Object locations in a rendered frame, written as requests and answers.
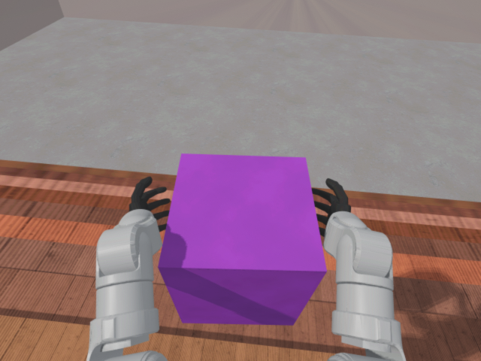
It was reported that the left robot forearm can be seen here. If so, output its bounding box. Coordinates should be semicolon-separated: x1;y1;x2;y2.
86;209;162;361

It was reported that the carton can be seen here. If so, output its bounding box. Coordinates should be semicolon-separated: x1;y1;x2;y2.
158;153;327;326

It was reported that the right robot hand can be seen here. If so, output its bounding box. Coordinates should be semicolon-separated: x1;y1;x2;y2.
311;178;351;237

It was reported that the left robot hand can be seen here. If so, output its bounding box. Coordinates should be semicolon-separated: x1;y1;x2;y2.
129;177;171;232

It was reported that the right robot forearm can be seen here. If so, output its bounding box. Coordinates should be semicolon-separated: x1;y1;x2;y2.
323;211;406;361

